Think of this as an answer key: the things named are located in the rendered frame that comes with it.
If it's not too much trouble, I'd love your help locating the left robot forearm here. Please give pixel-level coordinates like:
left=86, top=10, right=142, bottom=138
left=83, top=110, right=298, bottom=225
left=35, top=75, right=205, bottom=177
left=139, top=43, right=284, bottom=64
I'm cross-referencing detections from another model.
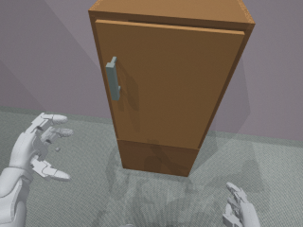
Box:
left=0, top=166, right=34, bottom=227

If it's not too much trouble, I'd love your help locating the right robot hand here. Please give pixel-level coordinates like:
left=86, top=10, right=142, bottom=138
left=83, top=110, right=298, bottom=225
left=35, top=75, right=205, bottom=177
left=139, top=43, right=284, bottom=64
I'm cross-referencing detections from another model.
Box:
left=223, top=182, right=261, bottom=227

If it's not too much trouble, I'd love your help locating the cupboard door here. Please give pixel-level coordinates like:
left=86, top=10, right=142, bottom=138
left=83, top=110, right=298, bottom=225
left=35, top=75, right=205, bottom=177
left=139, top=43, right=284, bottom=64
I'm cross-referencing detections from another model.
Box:
left=95, top=19, right=245, bottom=149

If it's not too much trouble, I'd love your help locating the left robot hand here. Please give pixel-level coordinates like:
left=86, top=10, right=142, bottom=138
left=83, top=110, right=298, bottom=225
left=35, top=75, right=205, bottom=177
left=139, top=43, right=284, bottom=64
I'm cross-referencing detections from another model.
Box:
left=9, top=113, right=74, bottom=182

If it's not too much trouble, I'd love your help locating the handle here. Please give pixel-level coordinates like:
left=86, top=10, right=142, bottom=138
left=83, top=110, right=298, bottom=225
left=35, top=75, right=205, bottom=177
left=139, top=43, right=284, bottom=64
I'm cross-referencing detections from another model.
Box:
left=105, top=56, right=121, bottom=101

